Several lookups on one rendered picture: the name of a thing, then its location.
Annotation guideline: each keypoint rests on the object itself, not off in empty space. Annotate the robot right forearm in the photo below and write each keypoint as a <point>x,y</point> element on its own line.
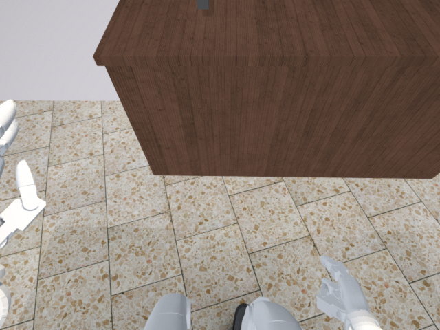
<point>360,320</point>

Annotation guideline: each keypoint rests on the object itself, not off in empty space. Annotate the left robot hand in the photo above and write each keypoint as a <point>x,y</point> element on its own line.
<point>20,213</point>

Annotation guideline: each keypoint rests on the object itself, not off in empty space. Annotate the robot thigh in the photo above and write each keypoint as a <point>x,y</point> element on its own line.
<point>266,315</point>
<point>172,312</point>

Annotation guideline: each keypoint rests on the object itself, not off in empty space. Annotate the robot left thigh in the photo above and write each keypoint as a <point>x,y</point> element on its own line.
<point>172,312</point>

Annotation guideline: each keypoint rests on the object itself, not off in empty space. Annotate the robot right thigh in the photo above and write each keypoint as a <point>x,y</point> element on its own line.
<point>266,315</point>

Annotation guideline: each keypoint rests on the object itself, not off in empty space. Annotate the counter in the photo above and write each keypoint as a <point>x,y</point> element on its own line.
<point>280,88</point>

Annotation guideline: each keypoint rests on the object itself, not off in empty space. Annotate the right robot hand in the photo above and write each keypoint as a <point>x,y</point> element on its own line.
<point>338,300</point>

